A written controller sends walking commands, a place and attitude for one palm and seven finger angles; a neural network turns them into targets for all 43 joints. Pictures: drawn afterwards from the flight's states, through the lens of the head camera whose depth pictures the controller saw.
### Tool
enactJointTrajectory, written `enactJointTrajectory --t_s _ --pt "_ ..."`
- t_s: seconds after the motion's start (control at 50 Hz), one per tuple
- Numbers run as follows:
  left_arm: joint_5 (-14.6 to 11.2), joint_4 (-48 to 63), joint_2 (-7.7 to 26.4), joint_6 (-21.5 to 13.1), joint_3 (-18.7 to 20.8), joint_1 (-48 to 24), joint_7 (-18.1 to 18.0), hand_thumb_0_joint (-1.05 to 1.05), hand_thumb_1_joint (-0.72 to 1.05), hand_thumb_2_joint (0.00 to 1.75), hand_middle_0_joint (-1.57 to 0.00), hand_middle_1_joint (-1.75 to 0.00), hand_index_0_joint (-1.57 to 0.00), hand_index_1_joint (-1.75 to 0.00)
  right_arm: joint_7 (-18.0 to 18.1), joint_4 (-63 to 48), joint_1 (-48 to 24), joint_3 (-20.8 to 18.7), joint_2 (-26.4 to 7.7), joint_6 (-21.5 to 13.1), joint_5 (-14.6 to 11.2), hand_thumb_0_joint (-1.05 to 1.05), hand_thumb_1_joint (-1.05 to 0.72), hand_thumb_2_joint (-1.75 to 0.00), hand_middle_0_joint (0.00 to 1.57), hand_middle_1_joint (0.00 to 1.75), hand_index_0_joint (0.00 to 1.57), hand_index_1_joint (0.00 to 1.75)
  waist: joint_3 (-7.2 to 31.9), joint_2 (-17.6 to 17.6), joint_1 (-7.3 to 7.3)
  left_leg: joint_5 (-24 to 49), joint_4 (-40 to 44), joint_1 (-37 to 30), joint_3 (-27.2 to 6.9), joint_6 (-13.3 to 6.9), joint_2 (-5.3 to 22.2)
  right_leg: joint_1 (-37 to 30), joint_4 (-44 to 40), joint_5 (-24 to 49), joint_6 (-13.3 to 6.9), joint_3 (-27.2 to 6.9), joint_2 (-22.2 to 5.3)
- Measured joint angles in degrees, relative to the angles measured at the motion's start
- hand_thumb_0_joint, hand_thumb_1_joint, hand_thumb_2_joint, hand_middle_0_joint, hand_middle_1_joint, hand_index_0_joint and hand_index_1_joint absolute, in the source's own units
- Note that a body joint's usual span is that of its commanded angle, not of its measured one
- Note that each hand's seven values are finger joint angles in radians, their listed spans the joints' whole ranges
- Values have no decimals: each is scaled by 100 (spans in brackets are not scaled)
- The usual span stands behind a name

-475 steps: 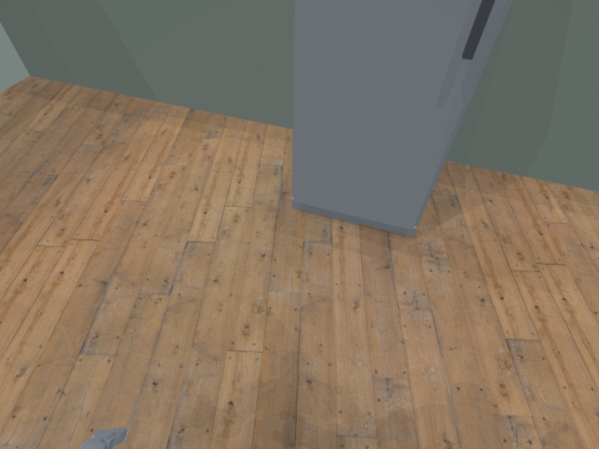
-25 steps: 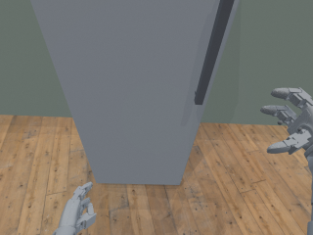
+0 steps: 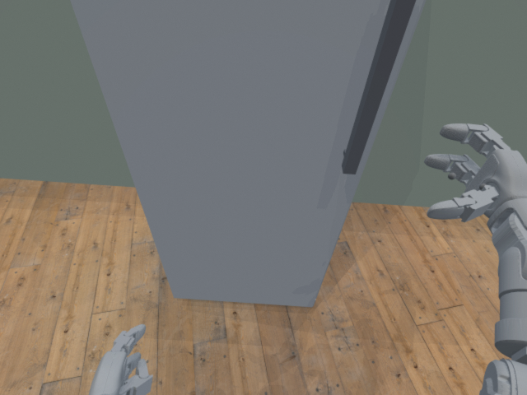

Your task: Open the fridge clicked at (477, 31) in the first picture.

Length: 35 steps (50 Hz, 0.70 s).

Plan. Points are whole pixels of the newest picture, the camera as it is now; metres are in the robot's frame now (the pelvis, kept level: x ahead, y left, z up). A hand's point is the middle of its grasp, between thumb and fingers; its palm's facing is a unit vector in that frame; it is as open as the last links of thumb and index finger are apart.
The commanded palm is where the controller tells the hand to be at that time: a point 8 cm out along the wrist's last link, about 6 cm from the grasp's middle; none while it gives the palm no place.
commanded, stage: move the hooked fingers beside the handle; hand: right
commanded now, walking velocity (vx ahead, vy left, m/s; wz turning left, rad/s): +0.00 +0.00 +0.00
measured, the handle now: (374, 74) +0.55 -0.14 +0.25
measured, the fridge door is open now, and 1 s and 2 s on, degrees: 0 0 0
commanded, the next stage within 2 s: feel for the door with the fingertips in 1.56 s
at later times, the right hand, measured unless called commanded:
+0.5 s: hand (423, 147) +0.44 -0.21 +0.19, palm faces +0.03 +1.00 +0.00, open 14.0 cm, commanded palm +0.43 -0.26 +0.19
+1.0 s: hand (409, 134) +0.49 -0.20 +0.18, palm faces +0.03 +1.00 +0.01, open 14.0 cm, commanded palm +0.45 -0.26 +0.18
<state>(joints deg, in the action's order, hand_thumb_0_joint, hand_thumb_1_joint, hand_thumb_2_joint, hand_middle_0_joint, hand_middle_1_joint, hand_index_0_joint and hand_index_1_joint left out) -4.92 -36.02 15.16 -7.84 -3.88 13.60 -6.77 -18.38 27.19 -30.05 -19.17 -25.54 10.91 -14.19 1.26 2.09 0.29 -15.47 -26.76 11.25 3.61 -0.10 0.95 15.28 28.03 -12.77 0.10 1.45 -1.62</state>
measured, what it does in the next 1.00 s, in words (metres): stands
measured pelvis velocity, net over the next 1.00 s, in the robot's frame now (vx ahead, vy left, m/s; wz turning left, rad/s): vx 0.01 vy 0.00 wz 0.05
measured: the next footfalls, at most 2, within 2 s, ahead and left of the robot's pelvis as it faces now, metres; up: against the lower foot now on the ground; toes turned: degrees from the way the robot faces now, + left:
none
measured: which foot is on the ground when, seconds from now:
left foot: down 0.00-1.00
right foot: down 0.00-1.00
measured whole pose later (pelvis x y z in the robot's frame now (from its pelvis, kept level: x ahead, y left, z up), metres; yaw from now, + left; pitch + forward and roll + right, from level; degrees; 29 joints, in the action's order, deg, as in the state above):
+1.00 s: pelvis +0.01 +0.00 -0.01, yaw +3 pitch +7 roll +1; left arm -3.0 -37.9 15.9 -2.3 -1.1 23.2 -4.0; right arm -14.9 56.7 -48.6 -23.3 -29.5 -3.2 -7.9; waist 3.4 1.7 -5.3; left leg -16.9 -30.4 20.0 0.8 0.3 0.0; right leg 23.1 32.2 -15.6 -0.2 4.1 -2.9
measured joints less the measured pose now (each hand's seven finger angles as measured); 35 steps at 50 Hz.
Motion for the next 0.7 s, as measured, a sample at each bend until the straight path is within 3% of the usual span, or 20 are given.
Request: enactJointTrajectory --t_s 0.26,0.38,0.56,0.7 --pt "36 -105 33 178 99 257 85 1 90 90 -20 -30 -20 -30 235 742 -565 18 66 -303 166 -1 50 -30 30 120 30 120 66 3 -141 -29 -43 150 -92 -13 -35 91 5 -43 12 87 -41" --pt "44 -139 61 264 138 331 77 1 90 90 -20 -30 -20 -30 293 1347 -878 -37 -72 -408 273 -1 50 -30 30 120 30 120 71 -26 -223 -56 -99 257 -92 -24 -60 204 76 -79 24 83 -69" --pt "79 -260 131 301 219 504 88 1 90 90 -20 -30 -20 -30 225 2190 -1574 35 -186 -864 340 -1 50 -30 30 120 30 120 79 -54 -295 -88 -179 457 -64 -22 -66 443 216 -134 19 49 -76" --pt "141 -270 126 364 250 630 164 1 90 90 -20 -30 -20 -30 332 2847 -2034 -16 -262 -1088 510 -1 50 -30 30 120 30 120 120 -69 -431 -121 -286 685 -107 -1 -57 653 319 -181 -1 89 -74"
